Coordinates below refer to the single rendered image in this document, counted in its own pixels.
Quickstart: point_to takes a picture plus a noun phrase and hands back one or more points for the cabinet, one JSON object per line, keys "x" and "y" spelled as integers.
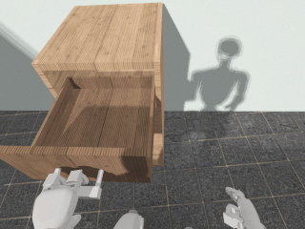
{"x": 109, "y": 40}

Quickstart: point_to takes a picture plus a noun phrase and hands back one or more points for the handle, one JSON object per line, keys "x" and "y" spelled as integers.
{"x": 87, "y": 192}

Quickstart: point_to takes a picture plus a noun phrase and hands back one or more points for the robot left shin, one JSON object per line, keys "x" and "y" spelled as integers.
{"x": 133, "y": 211}

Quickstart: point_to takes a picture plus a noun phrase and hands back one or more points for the robot right hand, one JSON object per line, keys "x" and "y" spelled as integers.
{"x": 236, "y": 216}

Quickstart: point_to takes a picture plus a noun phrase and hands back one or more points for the robot left hand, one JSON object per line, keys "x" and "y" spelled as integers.
{"x": 54, "y": 207}

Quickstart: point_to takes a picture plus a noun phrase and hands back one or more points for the left robot thigh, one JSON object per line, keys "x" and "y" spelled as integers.
{"x": 130, "y": 221}

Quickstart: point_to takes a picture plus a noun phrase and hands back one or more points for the drawer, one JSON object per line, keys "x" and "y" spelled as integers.
{"x": 95, "y": 123}

